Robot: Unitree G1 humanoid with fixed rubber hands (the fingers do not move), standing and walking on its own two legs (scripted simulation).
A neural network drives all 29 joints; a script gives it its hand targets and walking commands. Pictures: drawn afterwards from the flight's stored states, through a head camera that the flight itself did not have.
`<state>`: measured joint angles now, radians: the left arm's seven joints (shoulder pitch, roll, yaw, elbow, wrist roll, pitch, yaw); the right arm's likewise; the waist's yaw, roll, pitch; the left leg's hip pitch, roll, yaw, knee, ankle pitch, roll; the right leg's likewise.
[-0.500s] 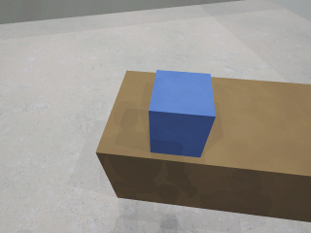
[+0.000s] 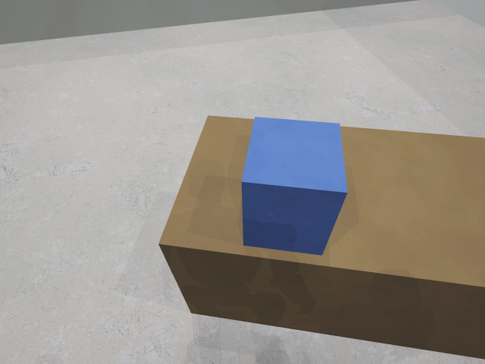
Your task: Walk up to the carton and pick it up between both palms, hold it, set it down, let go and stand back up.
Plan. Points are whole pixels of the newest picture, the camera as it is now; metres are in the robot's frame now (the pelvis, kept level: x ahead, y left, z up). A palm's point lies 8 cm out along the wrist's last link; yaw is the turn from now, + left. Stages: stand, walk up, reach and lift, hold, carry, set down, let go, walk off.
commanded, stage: walk up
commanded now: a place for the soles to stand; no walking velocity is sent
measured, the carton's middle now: (289, 187) +0.52 -0.09 -0.07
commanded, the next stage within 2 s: none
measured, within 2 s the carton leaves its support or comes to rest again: neither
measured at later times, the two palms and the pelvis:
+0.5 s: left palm out of the picture -0.03 +0.26 -0.13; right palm out of the picture -0.01 -0.25 -0.13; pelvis -0.01 +0.00 +0.00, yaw +0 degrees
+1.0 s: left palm out of the picture +0.02 +0.17 -0.12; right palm out of the picture +0.00 -0.32 -0.13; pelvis -0.02 -0.07 +0.01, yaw -2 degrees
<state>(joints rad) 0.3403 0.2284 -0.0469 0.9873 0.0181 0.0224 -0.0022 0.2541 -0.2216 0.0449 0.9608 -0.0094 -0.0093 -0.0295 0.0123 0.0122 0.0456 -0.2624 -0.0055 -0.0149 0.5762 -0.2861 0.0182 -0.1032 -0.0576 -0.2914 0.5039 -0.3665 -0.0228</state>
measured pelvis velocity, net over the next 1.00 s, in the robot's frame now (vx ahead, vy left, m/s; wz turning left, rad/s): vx -0.02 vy -0.07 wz -0.04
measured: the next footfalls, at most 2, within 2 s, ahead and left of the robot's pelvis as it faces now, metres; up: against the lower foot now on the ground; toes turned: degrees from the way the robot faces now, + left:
right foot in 0.64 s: +0.03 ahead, -0.18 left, +0.00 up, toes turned -10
